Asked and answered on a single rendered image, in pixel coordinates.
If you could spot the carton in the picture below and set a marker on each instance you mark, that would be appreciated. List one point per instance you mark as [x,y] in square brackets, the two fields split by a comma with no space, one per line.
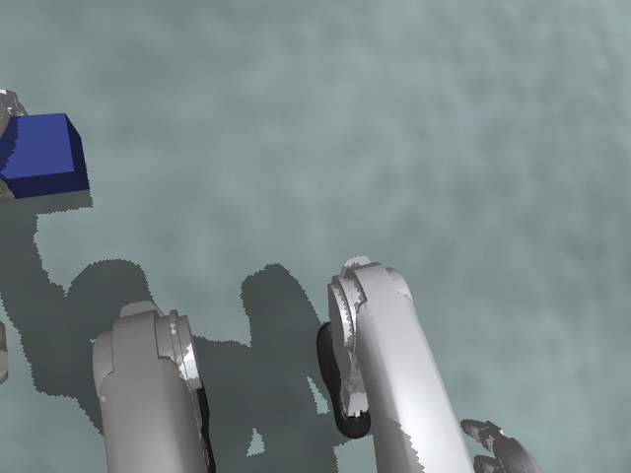
[42,155]

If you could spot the left robot hand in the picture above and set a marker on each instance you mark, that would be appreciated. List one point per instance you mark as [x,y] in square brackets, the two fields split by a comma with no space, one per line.
[9,106]

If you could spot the right robot foot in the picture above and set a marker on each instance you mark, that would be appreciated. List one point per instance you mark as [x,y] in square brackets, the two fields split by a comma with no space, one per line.
[351,427]

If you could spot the right robot hand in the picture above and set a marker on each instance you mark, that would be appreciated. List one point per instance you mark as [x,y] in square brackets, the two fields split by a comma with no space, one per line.
[511,456]

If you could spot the left robot foot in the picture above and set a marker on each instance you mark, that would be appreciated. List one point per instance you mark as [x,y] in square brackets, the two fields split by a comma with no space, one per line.
[205,441]

